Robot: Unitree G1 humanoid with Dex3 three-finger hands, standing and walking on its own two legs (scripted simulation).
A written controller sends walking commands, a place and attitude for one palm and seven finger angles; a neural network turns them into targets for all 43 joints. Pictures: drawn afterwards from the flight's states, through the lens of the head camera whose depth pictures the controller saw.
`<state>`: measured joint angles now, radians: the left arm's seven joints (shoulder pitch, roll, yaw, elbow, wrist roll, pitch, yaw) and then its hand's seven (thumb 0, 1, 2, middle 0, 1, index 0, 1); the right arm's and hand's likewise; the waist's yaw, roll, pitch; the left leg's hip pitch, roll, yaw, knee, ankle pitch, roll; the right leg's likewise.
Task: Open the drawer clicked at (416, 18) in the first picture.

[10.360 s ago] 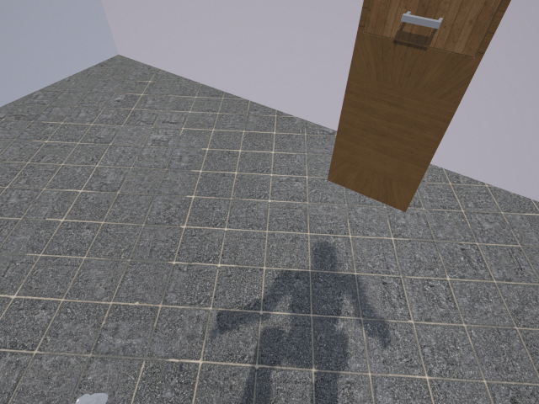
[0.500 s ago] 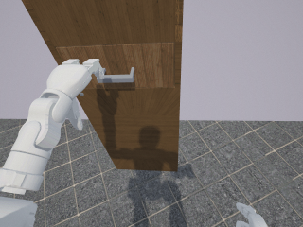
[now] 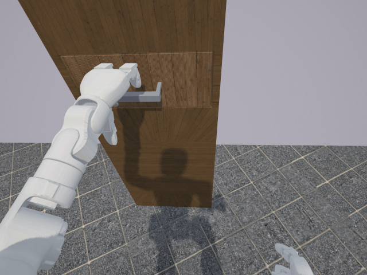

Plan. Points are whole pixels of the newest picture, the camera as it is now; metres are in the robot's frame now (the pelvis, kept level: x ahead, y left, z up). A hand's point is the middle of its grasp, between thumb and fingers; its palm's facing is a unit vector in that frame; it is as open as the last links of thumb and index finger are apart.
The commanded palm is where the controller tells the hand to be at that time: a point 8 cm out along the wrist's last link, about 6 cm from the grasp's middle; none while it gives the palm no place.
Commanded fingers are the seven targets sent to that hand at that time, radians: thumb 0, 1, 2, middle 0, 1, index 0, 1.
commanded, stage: move the hooked fingers above the handle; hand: left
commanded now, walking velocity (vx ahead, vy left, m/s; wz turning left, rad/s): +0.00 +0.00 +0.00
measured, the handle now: (139, 91) +0.54 +0.17 +0.10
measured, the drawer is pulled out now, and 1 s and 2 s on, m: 0.00 0.00 0.00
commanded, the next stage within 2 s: none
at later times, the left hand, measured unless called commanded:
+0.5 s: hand (132, 89) +0.49 +0.16 +0.15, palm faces +0.01 -0.04 -1.00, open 13.8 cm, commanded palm +0.46 +0.18 +0.21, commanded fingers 0.00 -0.50 0.30 -0.30 -1.20 -0.30 -1.20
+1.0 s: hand (126, 87) +0.48 +0.18 +0.16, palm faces +0.03 -0.01 -1.00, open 13.8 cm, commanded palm +0.46 +0.18 +0.22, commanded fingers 0.00 -0.50 0.30 -0.30 -1.20 -0.30 -1.20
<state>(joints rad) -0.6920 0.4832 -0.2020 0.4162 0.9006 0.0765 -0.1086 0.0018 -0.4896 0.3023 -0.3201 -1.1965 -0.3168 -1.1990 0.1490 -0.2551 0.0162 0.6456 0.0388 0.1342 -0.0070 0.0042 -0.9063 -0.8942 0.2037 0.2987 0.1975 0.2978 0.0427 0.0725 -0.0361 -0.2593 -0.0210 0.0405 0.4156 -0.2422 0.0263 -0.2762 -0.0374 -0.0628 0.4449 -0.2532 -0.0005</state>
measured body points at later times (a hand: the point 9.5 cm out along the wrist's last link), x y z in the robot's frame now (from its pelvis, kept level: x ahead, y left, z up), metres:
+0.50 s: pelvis +0.01 -0.01 +0.00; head +0.05 -0.04 +0.44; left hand +0.48 +0.16 +0.20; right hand +0.09 -0.27 -0.14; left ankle -0.02 +0.10 -0.74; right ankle -0.02 -0.12 -0.74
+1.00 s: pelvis +0.00 -0.01 +0.00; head +0.04 -0.04 +0.44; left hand +0.47 +0.17 +0.21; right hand +0.12 -0.27 -0.14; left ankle -0.02 +0.10 -0.74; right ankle -0.02 -0.12 -0.74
